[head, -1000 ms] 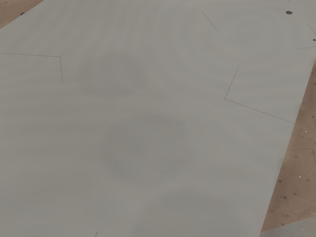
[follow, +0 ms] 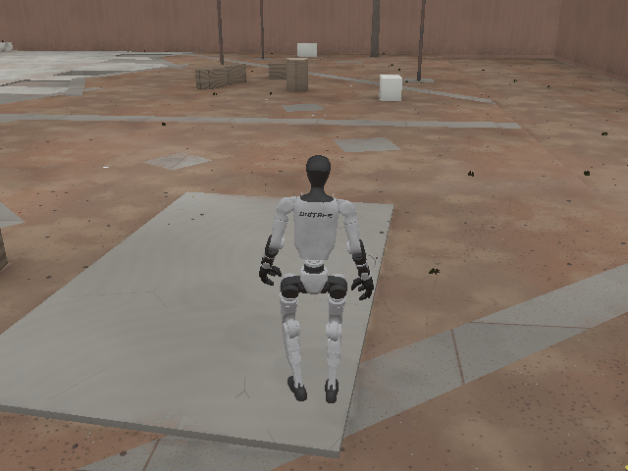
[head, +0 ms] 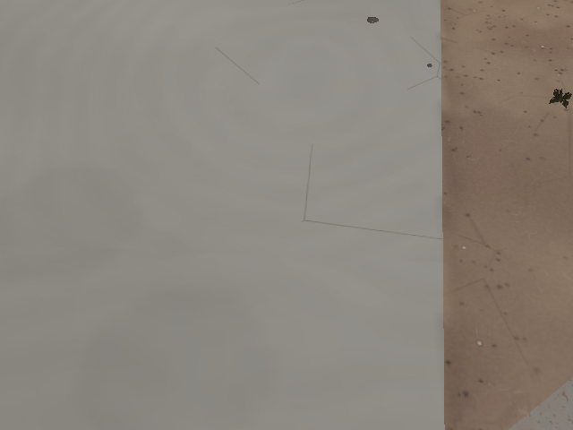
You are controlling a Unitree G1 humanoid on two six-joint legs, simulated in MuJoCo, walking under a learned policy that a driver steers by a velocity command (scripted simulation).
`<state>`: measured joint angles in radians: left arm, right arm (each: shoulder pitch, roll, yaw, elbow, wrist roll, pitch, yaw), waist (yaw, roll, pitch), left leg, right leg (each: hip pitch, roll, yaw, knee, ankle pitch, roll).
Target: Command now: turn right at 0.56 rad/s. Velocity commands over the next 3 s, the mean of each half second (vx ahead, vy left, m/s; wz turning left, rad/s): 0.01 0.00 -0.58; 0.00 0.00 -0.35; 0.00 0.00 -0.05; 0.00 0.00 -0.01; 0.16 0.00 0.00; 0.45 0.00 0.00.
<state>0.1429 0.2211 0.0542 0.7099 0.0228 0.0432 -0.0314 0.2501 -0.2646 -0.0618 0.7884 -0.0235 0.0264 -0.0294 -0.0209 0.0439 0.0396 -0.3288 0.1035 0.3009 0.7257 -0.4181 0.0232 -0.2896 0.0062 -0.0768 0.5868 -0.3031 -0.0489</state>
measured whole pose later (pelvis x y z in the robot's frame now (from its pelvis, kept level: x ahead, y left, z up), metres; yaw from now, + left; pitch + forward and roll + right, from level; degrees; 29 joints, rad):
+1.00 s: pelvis -0.05 +0.03 +0.02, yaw -27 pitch +0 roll +1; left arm 0.17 0.20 0.00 0.69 0.02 0.01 0.00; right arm 0.27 -0.26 -0.04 0.75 -0.01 0.06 0.00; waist -0.02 0.04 0.03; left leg -0.34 0.02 0.00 0.75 -0.41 -0.02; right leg -0.18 0.05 0.02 0.40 -0.21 -0.06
